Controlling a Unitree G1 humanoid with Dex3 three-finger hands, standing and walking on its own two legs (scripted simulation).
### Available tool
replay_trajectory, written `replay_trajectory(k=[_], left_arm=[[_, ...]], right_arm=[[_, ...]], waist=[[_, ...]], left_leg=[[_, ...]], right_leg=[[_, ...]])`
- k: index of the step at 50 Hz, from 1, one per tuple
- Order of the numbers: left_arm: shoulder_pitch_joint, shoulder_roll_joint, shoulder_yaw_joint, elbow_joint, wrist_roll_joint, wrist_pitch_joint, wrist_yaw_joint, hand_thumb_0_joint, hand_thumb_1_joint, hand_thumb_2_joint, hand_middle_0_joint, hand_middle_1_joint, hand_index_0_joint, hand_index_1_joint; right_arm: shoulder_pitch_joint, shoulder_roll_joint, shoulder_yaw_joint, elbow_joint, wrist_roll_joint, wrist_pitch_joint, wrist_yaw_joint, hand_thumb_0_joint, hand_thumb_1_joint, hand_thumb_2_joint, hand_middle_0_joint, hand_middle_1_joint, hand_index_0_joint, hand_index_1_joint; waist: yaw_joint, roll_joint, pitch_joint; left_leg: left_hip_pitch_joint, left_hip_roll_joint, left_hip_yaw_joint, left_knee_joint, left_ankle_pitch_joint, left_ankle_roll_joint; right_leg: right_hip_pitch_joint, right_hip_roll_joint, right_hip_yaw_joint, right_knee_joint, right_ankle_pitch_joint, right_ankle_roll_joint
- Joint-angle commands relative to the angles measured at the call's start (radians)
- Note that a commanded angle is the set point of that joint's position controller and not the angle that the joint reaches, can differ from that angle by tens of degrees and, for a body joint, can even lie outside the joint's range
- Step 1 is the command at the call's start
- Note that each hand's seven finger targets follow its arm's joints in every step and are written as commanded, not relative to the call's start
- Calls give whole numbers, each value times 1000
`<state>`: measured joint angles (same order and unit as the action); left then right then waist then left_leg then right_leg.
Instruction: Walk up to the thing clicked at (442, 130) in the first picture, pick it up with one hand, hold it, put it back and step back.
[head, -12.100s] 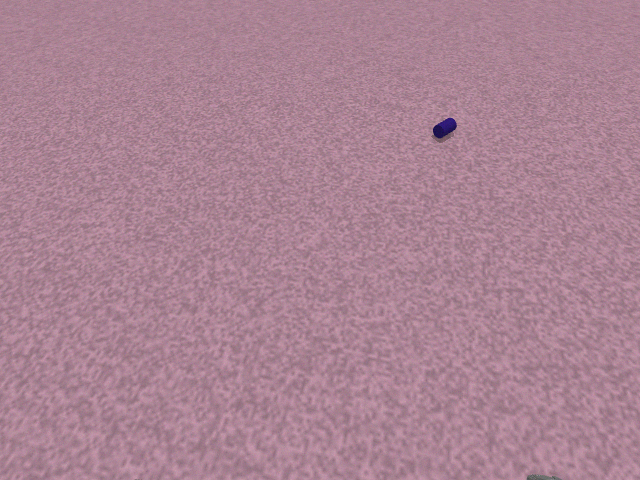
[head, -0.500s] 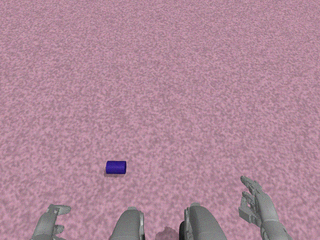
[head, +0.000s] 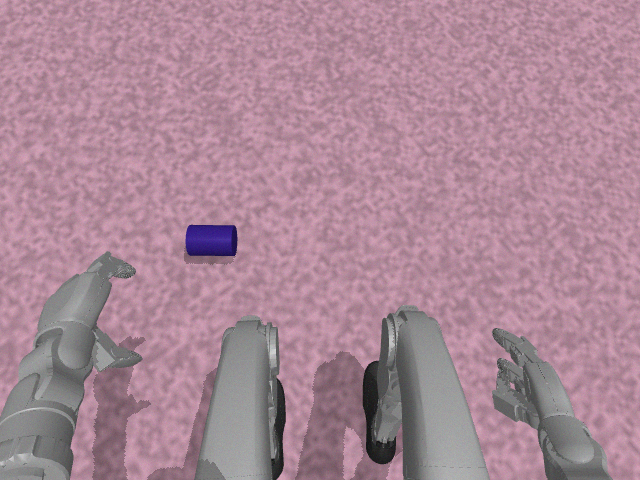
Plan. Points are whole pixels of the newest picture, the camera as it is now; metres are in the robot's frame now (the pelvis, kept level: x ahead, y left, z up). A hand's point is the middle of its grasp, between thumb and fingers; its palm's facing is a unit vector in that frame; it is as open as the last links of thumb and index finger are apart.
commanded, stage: rise first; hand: left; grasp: from above
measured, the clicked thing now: (212, 240) +0.50 +0.25 -0.47
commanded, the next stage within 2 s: approach in 1.48 s
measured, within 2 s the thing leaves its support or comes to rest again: neither
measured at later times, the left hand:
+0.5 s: hand (143, 272) +0.39 +0.31 -0.26, palm faces -0.49 -0.16 -0.85, open 13.9 cm
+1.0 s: hand (154, 255) +0.43 +0.31 -0.31, palm faces -0.49 -0.03 -0.87, open 13.9 cm
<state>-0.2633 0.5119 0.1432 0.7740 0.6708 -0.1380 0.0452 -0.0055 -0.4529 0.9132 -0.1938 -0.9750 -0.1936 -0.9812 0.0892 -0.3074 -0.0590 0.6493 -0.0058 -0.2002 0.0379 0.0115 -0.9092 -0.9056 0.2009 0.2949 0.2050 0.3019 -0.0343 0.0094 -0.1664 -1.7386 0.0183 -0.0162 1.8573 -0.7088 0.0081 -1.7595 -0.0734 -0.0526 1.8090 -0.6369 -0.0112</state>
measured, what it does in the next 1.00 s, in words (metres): lowers itself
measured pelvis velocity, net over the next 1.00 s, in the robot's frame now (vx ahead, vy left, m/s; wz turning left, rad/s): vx -0.03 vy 0.01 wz -0.08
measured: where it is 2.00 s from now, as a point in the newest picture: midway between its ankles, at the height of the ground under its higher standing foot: (324, 437)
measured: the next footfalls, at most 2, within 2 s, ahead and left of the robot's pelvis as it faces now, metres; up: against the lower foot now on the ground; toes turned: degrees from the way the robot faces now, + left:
none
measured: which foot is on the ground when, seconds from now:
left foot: down 0.00-1.00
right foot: down 0.00-1.00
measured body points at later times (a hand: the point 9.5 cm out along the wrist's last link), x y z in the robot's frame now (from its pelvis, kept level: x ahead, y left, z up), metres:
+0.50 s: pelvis -0.04 +0.01 -0.12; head +0.19 +0.05 +0.27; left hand +0.41 +0.32 -0.21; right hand +0.03 -0.28 -0.23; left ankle +0.05 +0.12 -0.47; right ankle +0.08 -0.12 -0.47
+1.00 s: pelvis -0.03 +0.01 -0.15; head +0.22 +0.06 +0.22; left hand +0.45 +0.31 -0.26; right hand +0.02 -0.28 -0.26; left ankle +0.05 +0.12 -0.47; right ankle +0.08 -0.12 -0.47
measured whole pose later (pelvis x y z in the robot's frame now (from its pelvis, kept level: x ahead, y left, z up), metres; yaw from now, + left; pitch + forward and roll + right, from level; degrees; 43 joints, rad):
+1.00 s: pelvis -0.03 +0.01 -0.15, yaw -4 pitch +35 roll -8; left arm -0.90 0.84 0.16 1.37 1.31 -0.40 0.30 0.00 -0.48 0.97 -0.12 -0.96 -0.12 -0.96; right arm 0.13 -0.29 0.01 0.72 -0.15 0.00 0.14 0.00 -0.91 -0.91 0.20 0.29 0.21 0.30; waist -0.19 -0.01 -0.05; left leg -2.26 0.00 -0.08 2.35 -0.71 0.04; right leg -2.22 -0.09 -0.09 2.23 -0.61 0.00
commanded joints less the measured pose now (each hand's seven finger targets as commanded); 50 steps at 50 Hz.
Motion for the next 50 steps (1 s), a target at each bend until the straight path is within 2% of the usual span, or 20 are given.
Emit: replay_trajectory(k=[1, 2, 8, 11, 12, 14, 20, 21, 23, 28, 32, 34, 36, 37, 39, 41, 42, 43, 47, 50], left_arm=[[-244, 336, 102, -53, 98, -75, 47, 0, -468, 932, -170, -958, -166, -962], [-288, 369, 112, -51, 115, -87, 55, 0, -461, 933, -162, -953, -160, -955], [-463, 425, 100, 52, 213, -125, 78, 0, -484, 971, -99, -1017, -108, -1007], [-512, 462, 103, 134, 251, -139, 92, 0, -498, 983, -87, -1033, -100, -1020], [-532, 441, 81, 163, 262, -145, 92, 0, -516, 998, -83, -1022, -90, -1016], [-562, 485, 95, 177, 295, -162, 101, 0, -514, 994, -73, -1034, -86, -1021], [-674, 514, 79, 260, 375, -202, 156, 0, -514, 995, -70, -1006, -79, -996], [-685, 545, 97, 273, 391, -206, 169, 0, -507, 992, -75, -997, -85, -987], [-753, 525, 65, 258, 424, -214, 189, 0, -508, 991, -80, -989, -87, -982], [-786, 527, 53, 343, 484, -211, 225, 0, -511, 987, -69, -985, -78, -975], [-833, 535, 43, 377, 511, -216, 242, 0, -507, 981, -82, -973, -87, -968], [-858, 581, 63, 380, 525, -218, 251, 0, -498, 971, -85, -975, -93, -966], [-877, 584, 60, 403, 540, -224, 256, 0, -498, 973, -95, -957, -97, -955], [-871, 611, 78, 413, 550, -228, 261, 0, -493, 964, -92, -966, -99, -959], [-884, 585, 55, 420, 566, -240, 262, 0, -501, 966, -95, -964, -99, -960], [-890, 619, 72, 436, 580, -244, 269, 0, -502, 969, -95, -967, -98, -964], [-892, 594, 53, 454, 586, -246, 271, 0, -504, 971, -108, -938, -102, -944], [-899, 638, 80, 437, 595, -252, 278, 0, -482, 951, -108, -954, -114, -947], [-913, 622, 65, 453, 618, -262, 294, 0, -494, 958, -107, -955, -110, -952], [-900, 618, 59, 475, 632, -264, 303, 0, -499, 958, -97, -973, -105, -965]], right_arm=[[140, -171, -76, -45, 1, -13, -2, 0, -904, -902, 201, 300, 200, 300], [148, -173, -77, -41, 0, -8, -2, 0, -900, -901, 201, 300, 200, 300], [188, -187, -74, 0, -15, 33, 10, 0, -887, -899, 200, 300, 200, 300], [182, -187, -67, -1, -21, 56, 15, 0, -897, -901, 200, 300, 200, 300], [181, -181, -62, 3, -24, 62, 18, 0, -902, -903, 200, 300, 200, 300], [184, -185, -61, 8, -31, 76, 22, 0, -903, -903, 200, 300, 200, 300], [194, -201, -48, 28, -53, 115, 40, 0, -903, -905, 200, 300, 200, 300], [199, -208, -49, 32, -59, 122, 42, 0, -903, -904, 200, 300, 200, 300], [205, -206, -45, 36, -66, 135, 48, 0, -904, -905, 200, 300, 200, 300], [227, -229, -44, 51, -82, 157, 63, 0, -902, -903, 200, 300, 200, 300], [239, -228, -39, 53, -94, 169, 71, 0, -904, -904, 200, 300, 200, 300], [243, -231, -35, 53, -101, 173, 74, 0, -904, -904, 200, 300, 200, 300], [243, -228, -31, 53, -107, 176, 77, 0, -904, -904, 200, 300, 200, 300], [241, -231, -31, 52, -110, 179, 76, 0, -905, -905, 200, 300, 200, 300], [252, -223, -22, 53, -121, 183, 79, 0, -907, -905, 200, 300, 200, 300], [246, -227, -22, 54, -123, 186, 79, 0, -906, -905, 200, 300, 200, 300], [256, -226, -18, 65, -126, 189, 81, 0, -907, -905, 200, 300, 200, 300], [248, -232, -20, 54, -129, 191, 81, 0, -907, -905, 200, 300, 200, 300], [251, -225, -14, 64, -140, 198, 84, 0, -908, -905, 200, 300, 200, 300], [264, -236, -11, 73, -144, 200, 88, 0, -909, -905, 200, 300, 200, 300]], waist=[[3, 55, -616], [2, 44, -648], [-22, 86, -676], [-38, 57, -619], [-50, 66, -582], [-45, 84, -585], [-77, 179, -539], [-75, 181, -546], [-80, 224, -559], [-104, 275, -559], [-123, 255, -552], [-127, 243, -568], [-142, 223, -566], [-136, 213, -564], [-147, 215, -578], [-144, 204, -570], [-149, 218, -567], [-140, 225, -580], [-159, 222, -579], [-157, 258, -560]], left_leg=[[229, -41, 11, -126, 268, 18], [204, -43, 17, -103, 259, 21], [171, -39, 4, -32, 229, 22], [72, -43, 7, -5, 128, 33], [34, -45, 7, 1, 96, 34], [31, -46, 1, 15, 78, 34], [56, -36, -51, 37, 74, 22], [57, -37, -52, 44, 76, 23], [79, -37, -58, 54, 92, 17], [137, -31, -100, 71, 168, -2], [84, -42, -71, 116, 156, 9], [70, -44, -61, 138, 163, 14], [36, -48, -49, 164, 164, 21], [18, -51, -42, 170, 151, 25], [0, -56, -24, 196, 187, 29], [-14, -56, -25, 199, 168, 31], [-4, -55, -28, 204, 176, 29], [-4, -55, -29, 204, 176, 29], [-20, -55, -27, 232, 198, 32], [41, -49, -53, 216, 218, 21]], right_leg=[[321, 47, 32, -126, 226, -16], [334, 47, 33, -116, 219, -13], [209, 44, 7, -36, 179, -15], [174, 49, -2, -25, 88, -10], [148, 50, -5, -13, 60, -10], [118, 50, -13, 8, 42, -11], [-41, 47, -46, 99, 57, -19], [-44, 45, -46, 106, 60, -20], [-85, 44, -48, 126, 75, -25], [-184, 34, -65, 185, 116, -23], [-168, 32, -57, 180, 115, -21], [-147, 31, -54, 184, 121, -20], [-130, 33, -53, 186, 129, -17], [-122, 34, -52, 186, 119, -16], [-88, 37, -50, 188, 149, -14], [-102, 40, -53, 189, 132, -15], [-121, 38, -53, 196, 136, -14], [-118, 42, -55, 200, 134, -17], [-113, 45, -59, 212, 158, -15], [-176, 41, -68, 231, 152, -18]])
